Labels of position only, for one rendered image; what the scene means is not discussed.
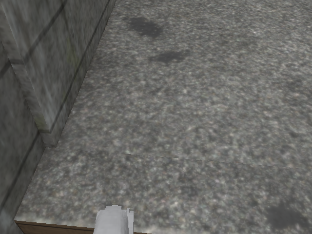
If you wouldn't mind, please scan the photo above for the left robot thigh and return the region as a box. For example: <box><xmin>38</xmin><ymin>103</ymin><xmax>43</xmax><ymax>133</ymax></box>
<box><xmin>93</xmin><ymin>206</ymin><xmax>135</xmax><ymax>234</ymax></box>

